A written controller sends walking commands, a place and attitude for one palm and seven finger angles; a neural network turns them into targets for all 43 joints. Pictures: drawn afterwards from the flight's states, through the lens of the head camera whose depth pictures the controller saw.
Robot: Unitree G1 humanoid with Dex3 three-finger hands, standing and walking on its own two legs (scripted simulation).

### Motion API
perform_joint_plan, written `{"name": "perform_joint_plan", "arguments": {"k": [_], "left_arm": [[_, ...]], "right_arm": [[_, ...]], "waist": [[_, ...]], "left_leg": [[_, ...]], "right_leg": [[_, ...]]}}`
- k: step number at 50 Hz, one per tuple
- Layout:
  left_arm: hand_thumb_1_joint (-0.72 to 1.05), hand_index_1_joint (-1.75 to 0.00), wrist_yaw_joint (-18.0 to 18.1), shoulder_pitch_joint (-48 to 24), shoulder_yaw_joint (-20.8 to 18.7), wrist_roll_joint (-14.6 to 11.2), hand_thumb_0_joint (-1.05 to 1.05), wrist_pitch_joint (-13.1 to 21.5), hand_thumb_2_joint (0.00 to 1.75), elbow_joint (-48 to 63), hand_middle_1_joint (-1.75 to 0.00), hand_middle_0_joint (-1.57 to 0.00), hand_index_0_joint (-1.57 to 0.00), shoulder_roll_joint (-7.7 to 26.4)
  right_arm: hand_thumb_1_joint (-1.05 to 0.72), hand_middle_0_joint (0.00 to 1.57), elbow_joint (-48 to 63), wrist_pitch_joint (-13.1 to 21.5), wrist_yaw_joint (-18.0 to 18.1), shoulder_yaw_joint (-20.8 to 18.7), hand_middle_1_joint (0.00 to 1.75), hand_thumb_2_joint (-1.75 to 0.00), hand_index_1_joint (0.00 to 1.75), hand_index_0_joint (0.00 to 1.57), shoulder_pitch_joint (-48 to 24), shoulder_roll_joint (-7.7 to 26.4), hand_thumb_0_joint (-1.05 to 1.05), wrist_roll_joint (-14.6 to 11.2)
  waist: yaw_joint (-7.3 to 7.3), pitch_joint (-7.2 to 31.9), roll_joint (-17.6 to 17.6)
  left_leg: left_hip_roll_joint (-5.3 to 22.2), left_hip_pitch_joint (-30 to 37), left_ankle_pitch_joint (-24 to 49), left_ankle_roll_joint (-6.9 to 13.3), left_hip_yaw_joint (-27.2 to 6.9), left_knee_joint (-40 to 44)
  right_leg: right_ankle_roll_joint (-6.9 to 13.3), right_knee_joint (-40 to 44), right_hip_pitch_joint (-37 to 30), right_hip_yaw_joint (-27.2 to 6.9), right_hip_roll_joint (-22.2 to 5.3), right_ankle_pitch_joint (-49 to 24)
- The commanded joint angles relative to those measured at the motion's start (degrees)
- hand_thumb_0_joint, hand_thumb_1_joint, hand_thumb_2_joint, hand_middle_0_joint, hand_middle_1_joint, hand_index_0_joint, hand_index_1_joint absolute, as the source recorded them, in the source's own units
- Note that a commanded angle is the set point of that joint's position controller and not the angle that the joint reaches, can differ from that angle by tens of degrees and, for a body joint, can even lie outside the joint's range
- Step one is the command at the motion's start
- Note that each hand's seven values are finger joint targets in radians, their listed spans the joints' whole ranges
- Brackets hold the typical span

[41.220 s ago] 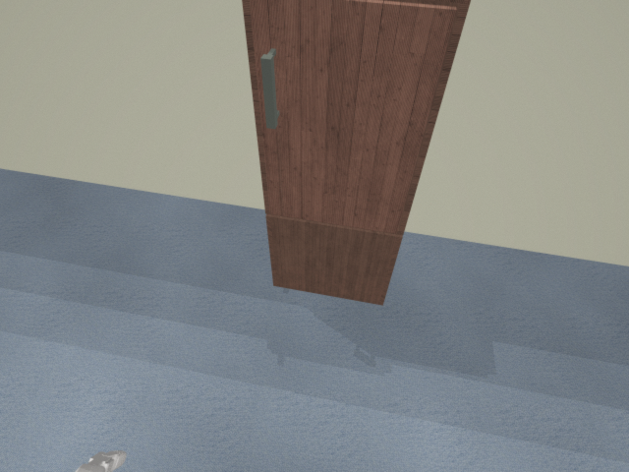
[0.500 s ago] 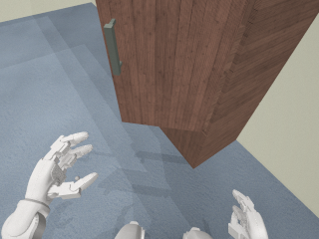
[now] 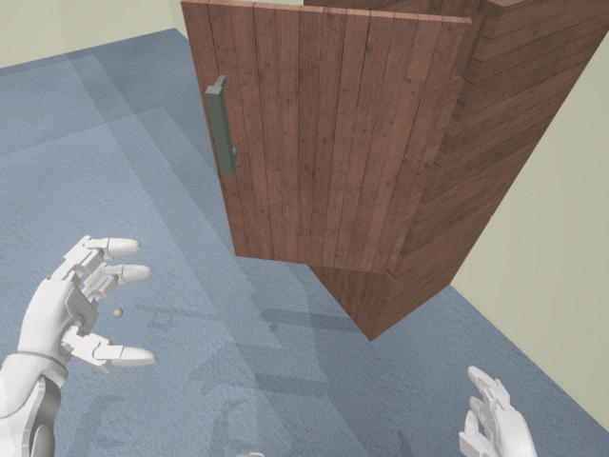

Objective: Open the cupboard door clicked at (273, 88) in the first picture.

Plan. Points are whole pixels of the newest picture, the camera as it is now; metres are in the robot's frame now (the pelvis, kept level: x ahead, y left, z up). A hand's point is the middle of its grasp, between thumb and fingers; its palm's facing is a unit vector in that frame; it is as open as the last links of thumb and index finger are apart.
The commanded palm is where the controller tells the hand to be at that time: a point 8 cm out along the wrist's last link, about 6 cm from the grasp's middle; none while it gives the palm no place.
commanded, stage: raise the hand with hooked fingers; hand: left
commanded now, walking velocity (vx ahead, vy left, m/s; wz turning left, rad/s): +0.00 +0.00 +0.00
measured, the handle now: (225, 127) +0.58 +0.18 +0.11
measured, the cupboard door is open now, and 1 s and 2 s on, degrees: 48 48 48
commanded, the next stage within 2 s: move the hooked fingers beside the handle in 0.92 s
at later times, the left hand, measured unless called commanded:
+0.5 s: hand (93, 252) +0.30 +0.27 +0.14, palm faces -0.01 -1.00 -0.05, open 14.0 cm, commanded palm +0.27 +0.31 +0.13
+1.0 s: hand (98, 260) +0.29 +0.26 +0.13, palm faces -0.01 -1.00 -0.03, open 14.0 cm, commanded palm +0.26 +0.31 +0.13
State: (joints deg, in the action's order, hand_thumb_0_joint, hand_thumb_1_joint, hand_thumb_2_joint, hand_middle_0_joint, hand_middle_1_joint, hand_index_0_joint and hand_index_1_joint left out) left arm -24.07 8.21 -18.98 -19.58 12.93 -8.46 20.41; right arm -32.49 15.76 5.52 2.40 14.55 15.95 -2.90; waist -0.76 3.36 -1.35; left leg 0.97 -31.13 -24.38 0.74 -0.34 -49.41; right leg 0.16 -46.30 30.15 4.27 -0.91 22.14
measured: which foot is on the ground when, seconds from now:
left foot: down 0.00-1.00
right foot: down 0.00-1.00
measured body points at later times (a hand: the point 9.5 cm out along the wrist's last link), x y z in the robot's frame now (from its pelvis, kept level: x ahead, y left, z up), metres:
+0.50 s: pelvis +0.01 -0.01 +0.02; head +0.02 -0.02 +0.47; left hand +0.29 +0.32 +0.14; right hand +0.16 -0.26 -0.06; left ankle +0.01 +0.11 -0.70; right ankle +0.01 -0.12 -0.70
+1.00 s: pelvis +0.00 -0.01 +0.02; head +0.01 -0.02 +0.47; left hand +0.29 +0.31 +0.13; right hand +0.16 -0.26 -0.06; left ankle +0.01 +0.11 -0.70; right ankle +0.01 -0.12 -0.70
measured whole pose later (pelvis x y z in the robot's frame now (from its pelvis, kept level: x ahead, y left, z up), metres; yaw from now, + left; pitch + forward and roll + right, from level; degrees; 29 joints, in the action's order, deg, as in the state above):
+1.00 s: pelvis +0.00 -0.01 +0.02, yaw -1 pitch +3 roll -1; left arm -31.0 -6.0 -25.2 -20.2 8.0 -23.4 24.9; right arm -33.9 13.1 6.6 3.6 15.5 16.1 -3.5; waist -1.2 2.1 -2.0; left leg 1.4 -22.6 -20.1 0.0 0.4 -39.8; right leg 1.0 -38.1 22.6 3.6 -0.2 18.4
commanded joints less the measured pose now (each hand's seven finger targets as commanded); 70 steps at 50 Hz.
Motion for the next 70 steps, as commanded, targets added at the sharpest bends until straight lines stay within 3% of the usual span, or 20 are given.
{"name": "perform_joint_plan", "arguments": {"k": [1,6,10,21,25,29,34,38,44,48,50,52,54,55,57,59,62,65,67,70], "left_arm": [[-0.5,-1.2,-1.7,-11.6,-6.9,-1.5,0.0,1.5,0.3,9.8,-1.2,-0.3,-0.3,12.9],[-0.5,-1.2,-3.4,-15.9,-8.6,-2.2,0.0,-0.4,0.3,5.3,-1.2,-0.3,-0.3,14.7],[-0.5,-1.2,-4.7,-21.7,-9.4,-2.1,0.0,-1.0,0.3,4.7,-1.2,-0.3,-0.3,17.1],[-0.5,-1.2,-7.1,-29.4,-12.7,-2.2,0.0,-2.6,0.3,-0.8,-1.2,-0.3,-0.3,22.4],[-0.5,-1.2,-8.2,-25.1,-11.1,-2.9,0.0,-3.3,0.3,-5.0,-1.2,-0.3,-0.3,19.4],[-0.5,-1.2,-7.6,-26.8,-11.5,-2.5,0.0,-3.3,0.3,-3.8,-1.2,-0.3,-0.3,20.6],[-0.5,-1.2,-6.0,-27.9,-13.8,-2.1,0.0,-1.2,0.3,-0.3,-1.2,-0.3,-0.3,22.9],[-0.5,-1.2,-5.9,-27.9,-12.2,-1.9,0.0,-0.7,0.3,-1.1,-1.2,-0.3,-0.3,20.5],[-0.5,-1.2,-7.0,-28.3,-12.1,-2.2,0.0,-1.8,0.3,-3.8,-1.2,-0.3,-0.3,21.0],[-0.5,-1.2,-7.0,-29.0,-11.5,-2.1,0.0,-1.3,0.3,-2.5,-1.2,-0.3,-0.3,20.3],[-0.5,-1.2,-7.1,-28.8,-11.6,-2.3,0.0,-1.3,0.3,-3.4,-1.2,-0.3,-0.3,20.4],[-0.5,-1.2,-7.1,-30.6,-10.2,-2.2,0.0,-1.3,0.3,-3.6,-1.2,-0.3,-0.3,19.1],[-0.5,-1.2,-6.8,-34.3,-11.1,-2.0,0.0,-1.5,0.3,-6.5,-1.2,-0.3,-0.3,21.2],[-0.5,-1.2,-6.9,-36.3,-10.4,-1.5,0.0,-1.5,0.3,-7.4,-1.2,-0.3,-0.3,21.3],[-0.5,-1.2,-6.7,-40.6,-8.8,-0.7,0.0,-1.0,0.3,-8.4,-1.2,-0.3,-0.3,20.4],[-0.5,-1.2,-6.6,-43.1,-9.2,-0.4,0.0,-0.6,0.3,-11.4,-1.2,-0.3,-0.3,21.9],[-0.5,-1.2,-6.6,-48.7,-6.9,0.8,0.0,0.4,0.3,-14.0,-1.2,-0.3,-0.3,21.1],[-0.5,-1.2,-6.5,-47.4,-9.6,1.1,0.0,0.4,0.3,-17.6,-1.2,-0.3,-0.3,24.0],[-0.5,-1.2,-6.5,-49.5,-9.3,1.6,0.0,0.4,0.3,-20.6,-1.2,-0.3,-0.3,24.1],[-0.5,-1.2,-6.5,-48.6,-11.2,1.7,0.0,0.7,0.3,-22.4,-1.2,-0.3,-0.3,26.2]], "right_arm": [[-0.9,0.2,8.1,2.5,0.7,-3.0,0.3,-0.9,0.3,0.2,-2.0,7.3,0.0,-0.1],[-0.9,0.2,7.7,1.6,1.0,-2.6,0.3,-0.9,0.3,0.2,-2.3,7.6,0.0,-0.2],[-0.9,0.2,7.7,1.3,1.4,-2.3,0.3,-0.9,0.3,0.2,-2.8,7.6,0.0,-0.3],[-0.9,0.2,7.1,0.6,1.8,-2.2,0.3,-0.9,0.3,0.2,-2.3,7.9,0.0,-0.5],[-0.9,0.2,7.2,0.6,1.3,-2.5,0.3,-0.9,0.3,0.2,-1.9,8.2,0.0,-0.6],[-0.9,0.2,7.7,0.2,1.0,-2.7,0.3,-0.9,0.3,0.2,-1.9,8.4,0.0,-0.6],[-0.9,0.2,7.9,0.3,1.1,-2.7,0.3,-0.9,0.3,0.2,-1.8,8.1,0.0,-0.2],[-0.9,0.2,7.4,0.5,1.4,-2.6,0.3,-0.9,0.3,0.2,-2.1,7.8,0.0,-0.4],[-0.9,0.2,7.2,0.3,1.8,-2.5,0.3,-0.9,0.3,0.2,-2.2,8.2,0.0,-0.4],[-0.9,0.2,7.2,0.5,1.8,-2.5,0.3,-0.9,0.3,0.2,-2.3,7.9,0.0,-0.5],[-0.9,0.2,7.2,0.5,1.7,-2.4,0.3,-0.9,0.3,0.2,-2.5,8.0,0.0,-0.5],[-0.9,0.2,6.9,0.5,1.9,-2.3,0.3,-0.9,0.3,0.2,-2.7,7.9,0.0,-0.6],[-0.9,0.2,6.1,0.1,2.2,-2.3,0.3,-0.9,0.3,0.2,-2.2,8.4,0.0,-0.6],[-0.9,0.2,6.1,0.0,2.4,-2.2,0.3,-0.9,0.3,0.2,-2.2,8.4,0.0,-0.7],[-0.9,0.2,5.7,0.1,2.7,-2.2,0.3,-0.9,0.3,0.2,-1.9,8.3,0.0,-0.7],[-0.9,0.2,5.2,-0.2,2.8,-2.1,0.3,-0.9,0.3,0.2,-1.2,8.7,0.0,-0.6],[-0.9,0.2,4.6,-0.5,2.8,-2.1,0.3,-0.9,0.3,0.2,-0.6,8.6,0.0,-0.6],[-0.9,0.2,4.8,-1.1,2.2,-2.3,0.3,-0.9,0.3,0.2,0.6,9.0,0.0,-0.3],[-0.9,0.2,4.6,-1.8,1.9,-2.2,0.3,-0.9,0.3,0.2,1.1,9.1,0.0,-0.4],[-0.9,0.2,5.2,-2.6,1.1,-2.5,0.3,-0.9,0.3,0.2,2.1,9.4,0.0,-0.2]], "waist": [[0.18,11.5,-4.1],[0.25,9.9,-1.4],[0.21,11.0,-3.8],[-0.22,12.4,-4.4],[-0.48,10.5,-0.8],[-0.63,9.4,-1.5],[-0.78,12.1,-2.6],[-0.33,11.0,-5.2],[-0.08,10.2,-1.2],[-0.05,11.2,-3.8],[-0.06,10.2,-1.7],[0.33,10.0,-3.4],[1.2,7.7,-0.3],[1.28,7.6,-1.7],[1.76,9.1,-4.1],[2.0,9.2,-1.6],[2.75,11.2,-4.0],[1.61,14.6,-2.3],[1.97,12.8,-2.4],[1.09,14.9,-2.6]], "left_leg": [[-0.9,8.5,16.6,0.0,-1.4,10.2],[-1.0,8.4,16.3,0.1,-1.3,11.3],[-1.1,10.6,16.1,0.2,-1.3,12.4],[-1.3,13.1,18.6,0.5,-0.8,14.4],[-1.4,11.8,18.9,0.6,-0.2,14.5],[-1.4,11.4,17.2,0.6,0.0,14.7],[-1.3,12.8,18.1,0.8,0.2,14.7],[-1.4,13.0,16.8,0.6,0.2,15.4],[-1.3,12.2,15.8,0.9,0.2,15.1],[-1.4,13.3,16.3,0.7,0.0,15.3],[-1.4,12.4,15.7,0.7,-0.1,15.4],[-1.4,12.9,14.9,0.6,-0.3,15.7],[-1.2,11.5,13.0,0.7,-0.3,15.4],[-1.3,11.1,11.6,0.6,-0.4,15.7],[-1.4,12.2,11.2,0.5,-0.6,15.7],[-1.2,11.6,10.9,0.6,-0.8,15.3],[-1.4,12.2,11.0,0.5,-1.0,15.1],[-1.4,11.0,14.0,0.5,-0.7,14.2],[-1.4,9.3,13.8,0.4,-0.6,14.1],[-1.4,8.6,16.3,0.5,-0.4,13.5]], "right_leg": [[1.2,6.9,-7.2,-0.6,1.8,-14.2],[1.2,8.7,-8.5,-0.9,1.9,-14.8],[1.4,10.0,-9.9,-1.4,1.8,-14.3],[1.4,12.4,-13.4,-2.2,1.5,-17.3],[1.1,12.6,-13.3,-2.3,1.3,-18.9],[1.2,12.9,-12.5,-2.6,1.3,-16.4],[1.3,12.8,-13.8,-3.0,1.4,-17.3],[1.2,13.2,-13.0,-2.7,1.2,-16.1],[1.1,13.6,-13.0,-3.2,1.3,-15.3],[1.2,13.4,-12.5,-2.7,1.3,-15.9],[1.1,13.6,-12.5,-2.8,1.4,-15.2],[1.2,13.6,-11.4,-2.5,1.3,-14.3],[1.0,14.3,-10.5,-3.0,1.4,-12.0],[1.1,14.3,-9.7,-3.0,1.3,-10.2],[1.2,14.1,-8.9,-2.9,1.2,-9.6],[1.3,14.1,-9.0,-3.1,1.3,-9.1],[1.4,13.4,-8.2,-2.9,1.1,-9.4],[1.5,12.2,-10.8,-3.2,1.2,-13.1],[1.5,11.9,-9.8,-3.1,1.1,-13.4],[1.7,10.9,-11.4,-3.3,1.2,-16.4]]}}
